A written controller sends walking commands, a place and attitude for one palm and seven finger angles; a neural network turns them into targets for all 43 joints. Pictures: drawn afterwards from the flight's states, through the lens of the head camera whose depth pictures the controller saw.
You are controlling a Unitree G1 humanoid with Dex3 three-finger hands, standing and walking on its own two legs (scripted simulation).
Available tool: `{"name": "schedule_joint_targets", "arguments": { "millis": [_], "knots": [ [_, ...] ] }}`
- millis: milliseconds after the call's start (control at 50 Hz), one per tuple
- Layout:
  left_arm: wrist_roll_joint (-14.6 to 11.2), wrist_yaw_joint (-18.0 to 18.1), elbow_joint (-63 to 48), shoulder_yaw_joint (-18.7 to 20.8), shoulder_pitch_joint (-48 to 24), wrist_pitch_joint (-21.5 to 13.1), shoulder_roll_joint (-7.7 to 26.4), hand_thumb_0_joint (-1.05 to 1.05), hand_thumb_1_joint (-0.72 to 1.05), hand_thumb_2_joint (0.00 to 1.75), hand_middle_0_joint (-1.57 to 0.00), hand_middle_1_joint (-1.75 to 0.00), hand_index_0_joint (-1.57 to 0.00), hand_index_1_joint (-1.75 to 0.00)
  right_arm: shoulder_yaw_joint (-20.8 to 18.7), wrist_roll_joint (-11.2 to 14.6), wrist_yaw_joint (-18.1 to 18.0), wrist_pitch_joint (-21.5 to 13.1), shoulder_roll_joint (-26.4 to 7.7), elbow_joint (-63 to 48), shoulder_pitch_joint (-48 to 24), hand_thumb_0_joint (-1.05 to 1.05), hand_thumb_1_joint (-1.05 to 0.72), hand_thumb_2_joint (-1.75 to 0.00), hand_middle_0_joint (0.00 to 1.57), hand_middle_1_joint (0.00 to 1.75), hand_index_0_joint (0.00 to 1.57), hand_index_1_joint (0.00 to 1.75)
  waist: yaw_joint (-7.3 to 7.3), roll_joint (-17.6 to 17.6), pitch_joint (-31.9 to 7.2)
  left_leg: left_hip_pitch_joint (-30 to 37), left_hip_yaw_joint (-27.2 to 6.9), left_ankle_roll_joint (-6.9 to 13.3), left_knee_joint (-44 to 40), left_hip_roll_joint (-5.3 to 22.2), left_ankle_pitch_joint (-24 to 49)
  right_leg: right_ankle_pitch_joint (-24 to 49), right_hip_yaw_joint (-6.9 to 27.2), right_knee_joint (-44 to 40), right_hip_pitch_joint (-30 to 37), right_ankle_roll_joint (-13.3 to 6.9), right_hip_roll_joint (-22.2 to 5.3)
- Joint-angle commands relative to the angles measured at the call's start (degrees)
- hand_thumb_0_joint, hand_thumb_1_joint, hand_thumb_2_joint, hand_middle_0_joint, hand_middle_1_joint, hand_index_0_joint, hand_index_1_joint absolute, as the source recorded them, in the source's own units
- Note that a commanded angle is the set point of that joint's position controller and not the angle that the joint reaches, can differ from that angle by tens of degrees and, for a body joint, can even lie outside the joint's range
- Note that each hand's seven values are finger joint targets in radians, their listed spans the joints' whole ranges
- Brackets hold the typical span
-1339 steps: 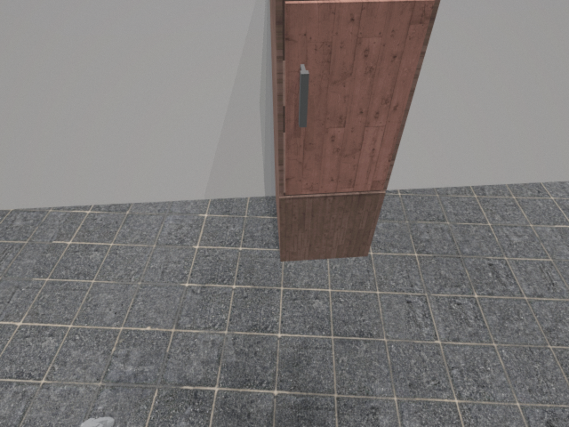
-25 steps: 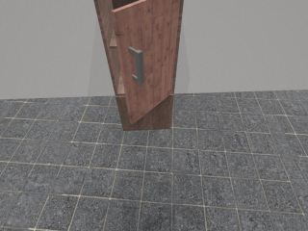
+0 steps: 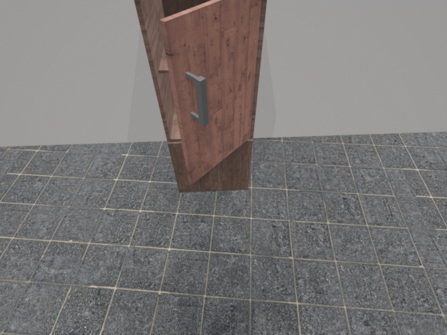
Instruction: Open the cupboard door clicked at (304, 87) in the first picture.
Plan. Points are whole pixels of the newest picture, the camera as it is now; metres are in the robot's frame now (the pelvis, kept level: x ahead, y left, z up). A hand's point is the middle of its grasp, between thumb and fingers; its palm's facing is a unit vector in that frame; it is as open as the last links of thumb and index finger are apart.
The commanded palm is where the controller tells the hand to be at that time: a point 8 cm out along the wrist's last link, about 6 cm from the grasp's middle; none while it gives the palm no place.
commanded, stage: walk to a spot facing it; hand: left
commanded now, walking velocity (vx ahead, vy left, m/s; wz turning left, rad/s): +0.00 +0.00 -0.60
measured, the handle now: (197, 99) +0.69 +0.11 +0.02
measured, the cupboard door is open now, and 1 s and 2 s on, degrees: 45 45 45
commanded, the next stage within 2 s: none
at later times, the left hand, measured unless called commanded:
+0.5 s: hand out of the picture +0.08 +0.17 -0.18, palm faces -0.15 -0.95 -0.28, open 7.4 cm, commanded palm none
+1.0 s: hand (157, 329) +0.16 +0.16 -0.17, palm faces -0.41 -0.87 -0.26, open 7.4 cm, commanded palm none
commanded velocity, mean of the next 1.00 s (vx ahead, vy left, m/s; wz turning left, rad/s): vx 0.00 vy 0.00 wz -0.60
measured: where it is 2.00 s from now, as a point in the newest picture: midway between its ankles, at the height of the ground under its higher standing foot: outside the picture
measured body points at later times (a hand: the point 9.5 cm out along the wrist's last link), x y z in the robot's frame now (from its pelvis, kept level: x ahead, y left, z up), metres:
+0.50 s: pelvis -0.02 -0.02 -0.03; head +0.03 -0.06 +0.42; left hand +0.09 +0.22 -0.16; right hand -0.03 -0.28 -0.19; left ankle -0.02 +0.13 -0.70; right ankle -0.02 -0.11 -0.75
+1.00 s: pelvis -0.03 +0.00 -0.02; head +0.01 -0.02 +0.43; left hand +0.19 +0.20 -0.15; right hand -0.07 -0.27 -0.16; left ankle +0.04 +0.15 -0.75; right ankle -0.07 -0.12 -0.72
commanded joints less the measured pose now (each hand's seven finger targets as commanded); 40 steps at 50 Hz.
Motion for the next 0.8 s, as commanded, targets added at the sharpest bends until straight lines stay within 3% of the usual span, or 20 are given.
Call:
{"name": "schedule_joint_targets", "arguments": {
  "millis": [0, 40, 120, 200, 240, 300, 340, 360, 380, 400, 420, 440, 480, 520, 640, 700, 720, 740, 760, 780],
  "knots": [
    [0.2, 0.6, -3.2, 2.4, -0.5, -0.2, 9.9, 0.00, 0.90, 0.90, -0.20, -0.30, -0.20, -0.30, -2.0, 0.2, -1.1, -0.8, -8.2, -2.9, 0.8, 0.00, -0.90, -0.90, 0.20, 0.30, 0.20, 0.30, -0.17, -1.0, -4.2, 2.1, -3.3, 1.5, -0.2, 6.1, 8.6, 11.1, 7.4, -2.1, -1.8, -2.1, -6.4],
    [0.2, 0.8, -3.1, 2.0, 1.4, 1.0, 6.1, 0.00, 0.90, 0.90, -0.20, -0.30, -0.20, -0.30, -1.4, 0.1, -1.4, 0.1, -3.9, -2.8, 4.0, 0.00, -0.90, -0.90, 0.20, 0.30, 0.20, 0.30, -0.44, -2.0, -4.7, 1.4, -1.0, 0.7, 2.2, 6.2, 8.3, 13.9, 7.9, 0.6, -2.4, -1.7, -6.2],
    [0.6, 0.6, -6.1, 3.5, 2.9, 2.5, 7.2, 0.00, 0.90, 0.90, -0.20, -0.30, -0.20, -0.30, -2.9, 0.1, -2.1, 0.9, -4.8, -5.8, 5.5, 0.00, -0.90, -0.90, 0.20, 0.30, 0.20, 0.30, -0.47, -2.8, -3.4, -0.7, 1.6, 0.9, 6.4, 6.8, 6.1, 16.5, 9.8, 5.3, -5.7, -2.5, -5.5],
    [0.8, -0.1, -9.6, 4.2, 3.2, 3.3, 6.1, 0.00, 0.90, 0.90, -0.20, -0.30, -0.20, -0.30, -4.1, 0.0, -2.5, 0.9, -5.8, -8.7, 5.8, 0.00, -0.90, -0.90, 0.20, 0.30, 0.20, 0.30, -0.47, 0.6, -2.9, -1.4, 0.1, 2.6, 6.2, 9.7, 2.5, 11.3, 10.5, 10.8, -11.2, -2.2, -2.6],
    [0.9, -0.5, -11.2, 4.4, 3.2, 3.7, 4.6, 0.00, 0.90, 0.90, -0.20, -0.30, -0.20, -0.30, -4.8, -0.3, -2.6, 0.8, -6.7, -9.5, 6.3, 0.00, -0.90, -0.90, 0.20, 0.30, 0.20, 0.30, -0.40, 4.9, -2.5, -2.1, -2.9, 4.7, 3.5, 13.8, 1.0, 5.6, 8.4, 17.7, -14.3, -1.4, -0.1],
    [0.8, -1.0, -13.0, 4.7, 3.5, 4.4, 2.0, 0.00, 0.90, 0.90, -0.20, -0.30, -0.20, -0.30, -5.3, -0.6, -2.6, 0.2, -7.4, -10.7, 5.5, 0.00, -0.90, -0.90, 0.20, 0.30, 0.20, 0.30, 0.35, 11.5, -2.1, -4.6, -6.9, 10.2, -0.2, 21.7, 5.1, -17.8, 5.1, 31.8, -16.4, -0.6, 0.8],
    [0.9, -1.3, -12.9, 5.2, 6.6, 3.9, 1.3, 0.00, 0.90, 0.90, -0.20, -0.30, -0.20, -0.30, -5.3, -0.8, -2.8, 0.0, -7.0, -11.5, 3.2, 0.00, -0.90, -0.90, 0.20, 0.30, 0.20, 0.30, 2.70, 8.4, -2.5, -7.7, -1.7, 7.8, 6.5, 19.5, 11.5, -13.7, 4.4, 24.2, -10.0, -0.9, -0.1],
    [1.0, -1.3, -11.8, 5.7, 10.9, 3.5, 2.2, 0.00, 0.90, 0.90, -0.20, -0.30, -0.20, -0.30, -5.3, -0.5, -2.8, 0.2, -6.5, -12.1, 1.4, 0.00, -0.90, -0.90, 0.20, 0.30, 0.20, 0.30, 4.85, 3.6, -3.1, -10.6, 2.2, 4.5, 14.4, 15.3, 8.2, -2.8, 5.3, 14.6, -4.9, -1.4, -0.4],
    [1.6, -0.5, -11.3, 6.9, 13.9, 2.6, 7.8, 0.00, 0.90, 0.90, -0.20, -0.30, -0.20, -0.30, -5.1, 0.4, -2.6, 0.7, -2.9, -13.7, 1.3, 0.00, -0.90, -0.90, 0.20, 0.30, 0.20, 0.30, 5.41, -14.8, -4.3, -18.8, 8.0, -0.5, 29.3, 5.2, -8.7, 11.0, 23.5, 2.0, 0.0, -5.0, -10.8],
    [1.0, 0.1, -11.2, 7.3, 14.7, 2.4, 11.0, 0.00, 0.90, 0.90, -0.20, -0.30, -0.20, -0.30, -4.7, 0.8, -2.1, 1.2, -1.1, -15.4, 0.1, 0.00, -0.90, -0.90, 0.20, 0.30, 0.20, 0.30, 6.09, -19.6, -3.1, -23.9, 4.0, -1.6, 42.3, -0.2, -26.6, 21.9, 33.7, -2.5, -1.9, -10.9, -19.4],
    [0.8, 0.6, -11.6, 7.3, 13.3, 2.6, 10.2, 0.00, 0.90, 0.90, -0.20, -0.30, -0.20, -0.30, -5.0, 0.8, -2.2, 1.9, -1.4, -14.4, 0.9, 0.00, -0.90, -0.90, 0.20, 0.30, 0.20, 0.30, 4.93, -13.6, -2.9, -24.6, -2.3, -1.0, 48.5, 1.3, -24.9, 10.4, 33.9, -2.3, -4.2, -13.3, -17.7],
    [1.0, 1.0, -12.7, 7.2, 9.3, 2.8, 8.2, 0.00, 0.90, 0.90, -0.20, -0.30, -0.20, -0.30, -5.0, 0.7, -2.2, 1.9, -1.0, -14.3, 0.1, 0.00, -0.90, -0.90, 0.20, 0.30, 0.20, 0.30, 3.18, -12.6, -1.0, -26.9, -4.1, -1.1, 50.9, 2.1, -21.3, 6.5, 33.1, -1.6, -5.8, -13.6, -15.5],
    [1.0, 1.3, -13.9, 6.7, 6.5, 2.3, 5.7, 0.00, 0.90, 0.90, -0.20, -0.30, -0.20, -0.30, -4.6, 0.5, -1.9, 1.5, 0.1, -13.9, 1.2, 0.00, -0.90, -0.90, 0.20, 0.30, 0.20, 0.30, 1.35, -9.0, -3.5, -25.1, -4.0, -1.7, 48.9, 2.6, -16.2, 10.8, 27.9, 0.4, -5.4, -12.3, -12.6],
    [1.1, 1.4, -13.7, 6.7, 7.4, 2.0, 5.4, 0.00, 0.90, 0.90, -0.20, -0.30, -0.20, -0.30, -4.3, 0.7, -1.9, 1.3, 1.5, -14.0, 1.4, 0.00, -0.90, -0.90, 0.20, 0.30, 0.20, 0.30, 1.60, -8.5, -6.4, -22.3, -2.7, -2.1, 42.2, 1.7, -16.0, 17.8, 25.8, 2.2, -2.2, -11.7, -10.7],
    [1.2, 0.9, -13.2, 7.4, 9.6, 2.5, 6.6, 0.00, 0.90, 0.90, -0.20, -0.30, -0.20, -0.30, -4.4, 1.4, -2.2, 1.0, 1.8, -15.8, -0.5, 0.00, -0.90, -0.90, 0.20, 0.30, 0.20, 0.30, 2.81, -11.2, -5.6, -18.6, -2.4, -1.6, 29.5, -0.8, -16.4, 19.9, 29.6, 2.6, -1.1, -11.4, -9.0],
    [1.2, 0.8, -14.0, 7.4, 7.2, 2.8, 6.3, 0.00, 0.90, 0.90, -0.20, -0.30, -0.20, -0.30, -4.3, 1.7, -2.5, 0.5, 1.4, -15.4, 2.7, 0.00, -0.90, -0.90, 0.20, 0.30, 0.20, 0.30, 0.75, -9.5, -7.3, -10.4, -3.1, -1.1, 17.0, -1.5, -12.0, 18.5, 30.8, 5.0, -5.3, -8.9, -6.8],
    [0.8, 0.7, -14.6, 7.2, 5.3, 3.0, 6.1, 0.00, 0.90, 0.90, -0.20, -0.30, -0.20, -0.30, -4.3, 1.6, -2.8, 0.2, 0.9, -14.6, 5.8, 0.00, -0.90, -0.90, 0.20, 0.30, 0.20, 0.30, -1.25, -8.8, -7.4, -3.1, -2.8, -0.8, 9.4, -1.0, -7.1, 14.5, 29.4, 6.6, -10.6, -6.7, -5.3],
    [0.3, 0.5, -15.6, 6.6, 4.7, 3.2, 3.6, 0.00, 0.90, 0.90, -0.20, -0.30, -0.20, -0.30, -4.7, 1.2, -3.2, -0.3, -1.9, -14.0, 7.8, 0.00, -0.90, -0.90, 0.20, 0.30, 0.20, 0.30, -2.14, -0.8, -7.2, 5.5, -8.6, 1.3, 1.7, 5.3, -7.1, 4.1, 25.4, 10.8, -20.3, -3.6, -0.1],
    [-0.2, -0.5, -17.3, 5.8, 4.8, 3.3, 0.5, 0.00, 0.90, 0.90, -0.20, -0.30, -0.20, -0.30, -5.7, 0.0, -3.4, -0.6, -7.9, -14.8, 7.9, 0.00, -0.90, -0.90, 0.20, 0.30, 0.20, 0.30, -2.02, 16.5, -5.2, 8.4, -24.5, 7.2, -4.2, 20.7, -6.1, -15.9, 14.6, 23.1, -30.9, 0.2, 7.2],
    [0.3, -1.1, -18.9, 6.1, 1.8, 2.9, 2.5, 0.00, 0.90, 0.90, -0.20, -0.30, -0.20, -0.30, -6.0, -0.4, -3.9, -0.4, -9.9, -15.7, 8.0, 0.00, -0.90, -0.90, 0.20, 0.30, 0.20, 0.30, -2.68, 12.8, -3.3, -0.3, -27.6, 13.1, -5.4, 28.2, -2.2, -23.6, 9.3, 36.6, -29.9, 2.1, 4.9]
  ]
}}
